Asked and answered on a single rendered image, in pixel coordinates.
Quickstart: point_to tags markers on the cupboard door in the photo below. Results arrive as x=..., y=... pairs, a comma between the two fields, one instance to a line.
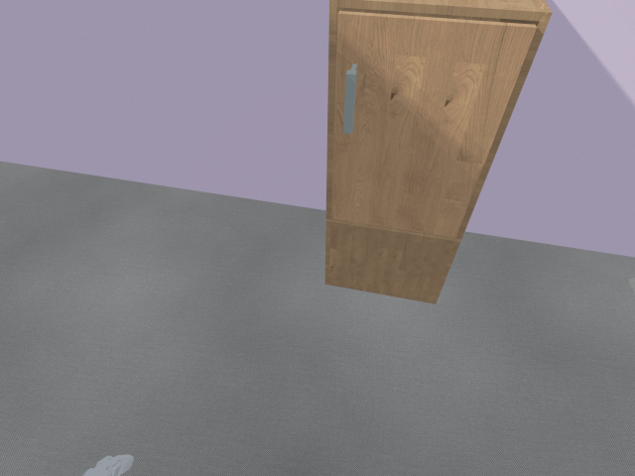
x=430, y=96

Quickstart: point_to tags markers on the robot left hand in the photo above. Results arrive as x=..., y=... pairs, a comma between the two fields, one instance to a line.
x=111, y=466

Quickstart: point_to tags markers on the handle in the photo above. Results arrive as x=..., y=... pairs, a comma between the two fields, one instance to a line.
x=349, y=100

